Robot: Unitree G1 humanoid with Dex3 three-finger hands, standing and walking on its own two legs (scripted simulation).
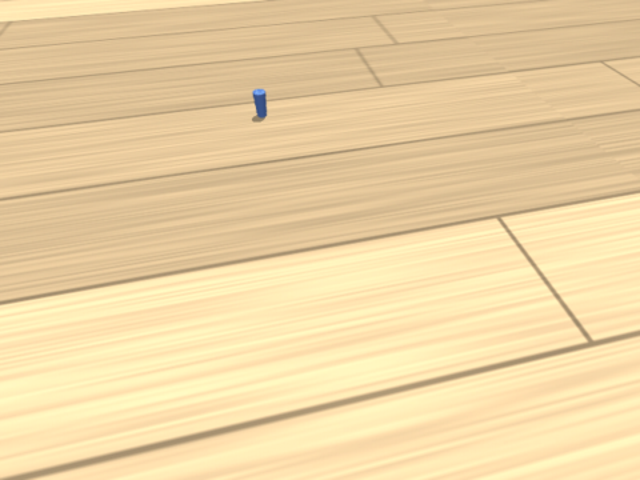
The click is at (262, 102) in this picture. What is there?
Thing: tapered cup
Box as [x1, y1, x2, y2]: [253, 89, 266, 117]
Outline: 256,89 253,91 256,110 258,116 263,117 266,115 265,92 262,89
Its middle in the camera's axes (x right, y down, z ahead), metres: -0.36 -0.80 +2.30
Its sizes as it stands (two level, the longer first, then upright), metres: 0.075 0.075 0.152
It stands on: the floor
